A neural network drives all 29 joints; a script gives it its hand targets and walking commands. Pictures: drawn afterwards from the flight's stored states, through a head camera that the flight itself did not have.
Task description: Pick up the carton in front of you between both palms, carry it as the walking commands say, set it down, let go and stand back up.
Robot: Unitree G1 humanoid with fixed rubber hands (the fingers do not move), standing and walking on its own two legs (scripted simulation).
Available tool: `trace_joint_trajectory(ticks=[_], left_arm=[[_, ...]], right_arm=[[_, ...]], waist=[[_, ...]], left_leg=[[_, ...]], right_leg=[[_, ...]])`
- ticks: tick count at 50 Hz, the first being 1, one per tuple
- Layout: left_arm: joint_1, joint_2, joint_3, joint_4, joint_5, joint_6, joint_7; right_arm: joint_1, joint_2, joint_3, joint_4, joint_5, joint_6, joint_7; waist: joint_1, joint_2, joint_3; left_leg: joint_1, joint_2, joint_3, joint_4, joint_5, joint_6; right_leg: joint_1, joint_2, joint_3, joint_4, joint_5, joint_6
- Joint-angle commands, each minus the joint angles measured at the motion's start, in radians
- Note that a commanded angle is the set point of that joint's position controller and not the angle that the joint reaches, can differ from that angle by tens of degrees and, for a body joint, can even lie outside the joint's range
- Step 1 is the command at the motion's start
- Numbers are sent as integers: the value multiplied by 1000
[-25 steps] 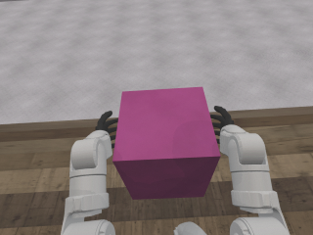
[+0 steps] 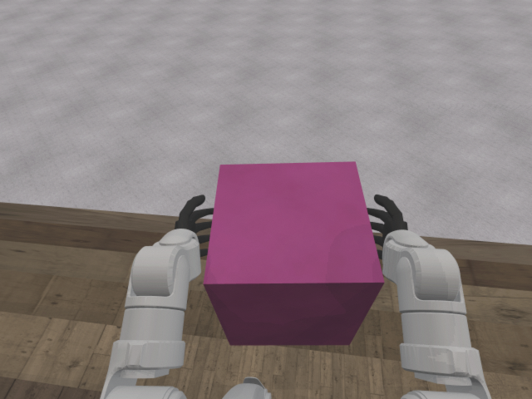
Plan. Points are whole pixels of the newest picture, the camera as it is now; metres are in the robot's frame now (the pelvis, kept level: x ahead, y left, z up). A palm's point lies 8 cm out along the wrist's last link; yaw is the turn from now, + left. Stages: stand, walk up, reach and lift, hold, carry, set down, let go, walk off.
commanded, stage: carry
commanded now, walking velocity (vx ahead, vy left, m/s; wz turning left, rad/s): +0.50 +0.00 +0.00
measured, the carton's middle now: (288, 259) +0.36 +0.03 +0.01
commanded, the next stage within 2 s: none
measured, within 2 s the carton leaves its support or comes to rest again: neither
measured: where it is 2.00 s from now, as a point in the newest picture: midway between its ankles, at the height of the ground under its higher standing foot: (306, 211)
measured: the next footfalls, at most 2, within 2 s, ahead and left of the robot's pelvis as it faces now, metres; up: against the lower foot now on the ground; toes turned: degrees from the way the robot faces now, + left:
left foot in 0.06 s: +0.18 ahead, +0.06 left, -0.15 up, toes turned +2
right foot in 0.40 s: +0.49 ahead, -0.06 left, -0.30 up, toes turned +1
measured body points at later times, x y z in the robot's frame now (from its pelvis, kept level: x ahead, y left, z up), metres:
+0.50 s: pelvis +0.43 -0.01 -0.25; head +0.43 +0.01 +0.20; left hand +0.74 +0.19 -0.19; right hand +0.79 -0.11 -0.17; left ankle +0.34 +0.10 -0.79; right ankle +0.48 -0.06 -0.92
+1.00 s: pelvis +0.86 +0.01 -0.47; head +0.85 +0.00 -0.02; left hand +1.22 +0.11 -0.40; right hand +1.19 -0.19 -0.39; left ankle +0.74 +0.10 -1.09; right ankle +1.00 -0.09 -1.16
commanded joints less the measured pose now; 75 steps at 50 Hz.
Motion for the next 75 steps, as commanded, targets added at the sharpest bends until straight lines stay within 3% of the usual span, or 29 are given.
trace_joint_trajectory(ticks=[1, 2, 4, 9, 13, 16, 17, 18, 19, 22, 27, 30, 33, 36, 37, 39, 41, 46, 50, 51, 52, 55, 64, 66, 67, 69, 71, 72, 75], left_arm=[[-619, -1098, -632, -160, -393, -20, -273], [-515, -1045, -588, -20, -327, 11, -261], [-450, -1019, -520, -77, -281, 7, -249], [-492, -925, -416, -80, -129, -21, -241], [-579, -931, -491, -195, -171, -45, -249], [-573, -961, -538, -203, -218, -41, -257], [-589, -957, -570, -215, -208, -44, -263], [-563, -984, -582, -203, -248, -42, -268], [-488, -936, -558, -110, -222, -35, -269], [-639, -1067, -725, -186, -391, -36, -287], [-800, -1200, -750, -135, -523, -47, -318], [-764, -1182, -736, -114, -522, -57, -311], [-664, -1130, -645, -75, -457, -60, -302], [-526, -1046, -542, 21, -345, -14, -289], [-467, -1035, -517, -18, -340, 0, -285], [-503, -1021, -467, -46, -289, 13, -285], [-570, -1010, -419, -34, -224, -6, -283], [-499, -959, -401, -5, -152, -31, -264], [-578, -955, -480, -109, -169, -37, -234], [-567, -940, -470, -128, -213, -39, -239], [-604, -881, -513, -123, -240, -32, -236], [-651, -994, -580, -163, -307, -21, -243], [-808, -1208, -726, -204, -508, -61, -332], [-732, -1176, -673, -92, -458, -61, -319], [-644, -1137, -633, -36, -430, -59, -316], [-600, -1086, -606, -28, -397, -32, -298], [-592, -993, -514, -28, -330, 0, -281], [-626, -1002, -536, -103, -345, 7, -281], [-622, -846, -367, -14, -254, 22, -239]], right_arm=[[-603, 896, 695, -89, 360, -11, 217], [-542, 855, 670, 31, 343, -2, 215], [-705, 957, 765, -102, 449, -15, 228], [-899, 1137, 868, -75, 639, -36, 276], [-805, 1158, 837, -15, 644, -63, 281], [-617, 1135, 739, 94, 554, -66, 274], [-630, 1135, 741, 108, 521, -63, 276], [-668, 1083, 718, 37, 484, -70, 263], [-558, 1069, 697, 164, 444, -47, 252], [-570, 941, 599, 7, 341, -42, 220], [-629, 904, 552, -34, 284, -75, 219], [-604, 867, 571, -2, 274, -92, 213], [-595, 888, 617, -65, 281, -76, 206], [-585, 843, 645, 20, 317, -35, 202], [-637, 862, 674, -42, 361, -30, 192], [-650, 999, 777, -21, 447, -25, 209], [-888, 1105, 834, -112, 541, -55, 236], [-860, 1102, 812, 44, 629, -63, 278], [-728, 1094, 713, 124, 564, -54, 278], [-775, 1113, 736, 71, 566, -54, 264], [-667, 1082, 684, 129, 537, -40, 262], [-632, 1061, 596, 118, 424, 2, 224], [-608, 1025, 595, 37, 313, -75, 215], [-588, 940, 584, 47, 260, -74, 198], [-538, 923, 604, 55, 262, -59, 198], [-588, 863, 583, 53, 310, -40, 198], [-705, 883, 651, -18, 360, -20, 185], [-655, 948, 662, 40, 380, -18, 189], [-960, 1037, 819, -93, 558, 10, 234]], waist=[[-375, 108, -478], [-358, 343, -378], [-242, 49, -477], [-190, -98, -382], [-237, -5, -345], [-123, 79, -430], [7, 87, -476], [116, -156, -440], [73, -282, -394], [-22, 26, -485], [-20, 39, -325], [0, 35, -365], [-131, -201, -420], [-307, 228, -407], [-226, 129, -450], [-228, -119, -424], [-227, -112, -391], [-222, 24, -338], [-45, 104, -412], [69, -153, -428], [17, -232, -449], [-62, -98, -530], [-66, -33, -373], [-80, -109, -356], [-187, -148, -408], [-211, 188, -307], [-230, -82, -387], [-223, 67, -450], [-117, -132, -231]], left_leg=[[971, 17, 34, -122, 179, 129], [1076, 137, -172, -106, 475, 216], [1078, 312, -572, -50, 161, 267], [496, 215, -471, 30, 104, 233], [312, 2, -243, 202, -555, 125], [299, -3, -88, 457, -246, 77], [167, 29, -1, 765, -17, 18], [45, -70, 69, 1145, -409, -44], [-302, -155, -23, 1250, -985, -66], [-327, 1, -272, 869, -827, -23], [22, 51, -127, 364, -249, -21], [153, -46, 31, 24, 42, -4], [691, -60, 100, -238, 201, 2], [1137, 234, -321, -35, 550, 226], [1083, 301, -618, -12, 190, 265], [790, 329, -692, -15, -200, 309], [538, 267, -662, 7, -78, 311], [219, 53, -295, 181, -732, 181], [86, 15, 10, 680, -210, 52], [-31, -53, 20, 1084, -627, -5], [-305, -101, -39, 1157, -971, -45], [-388, -24, -223, 808, -717, -27], [449, -78, 128, -60, 328, -1], [579, -88, 148, -134, 332, 8], [703, -76, 141, -147, 350, 53], [933, 83, -203, -312, 457, 165], [969, 227, -540, -113, 67, 239], [979, 281, -648, -116, -206, 269], [215, 160, -350, -175, -410, 175]], right_leg=[[-420, -118, -8, 693, 657, 90], [-697, 36, -5, 891, 41, 140], [-775, -68, 187, 640, 272, 75], [-436, -140, 105, -28, 611, 96], [-164, -120, 29, -383, 1185, 70], [166, -58, -54, -494, 1194, 58], [383, -72, -49, -463, 1236, 13], [466, -167, 6, -585, 1271, -51], [660, -320, 322, -465, 1496, -129], [533, -468, 801, -434, 902, -239], [-22, -350, 563, -305, 621, -208], [37, -154, 269, -117, 586, -50], [-180, -144, 88, 163, 828, -14], [-744, -14, 43, 809, 25, 111], [-814, -91, 223, 571, 230, 86], [-648, -207, 299, 282, 306, 96], [-500, -151, 211, 83, 440, 122], [-145, -106, 75, -370, 1179, 86], [402, -55, -83, -490, 1235, 47], [493, -200, 92, -592, 1226, -42], [689, -331, 332, -455, 1366, -78], [574, -451, 763, -388, 1029, -166], [-225, -93, 131, -78, 482, 6], [-218, -128, 85, 110, 752, 69], [-237, -167, 32, 271, 956, 80], [-597, -25, 12, 700, -26, 125], [-789, -103, 120, 591, 128, 68], [-713, -144, 221, 312, 213, 67], [-203, -167, 103, 1, 650, 113]])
